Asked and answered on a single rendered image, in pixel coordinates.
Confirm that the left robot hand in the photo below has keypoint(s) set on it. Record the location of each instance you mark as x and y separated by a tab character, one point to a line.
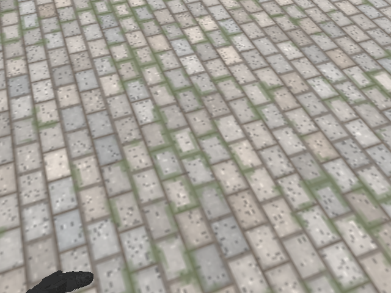
59	282

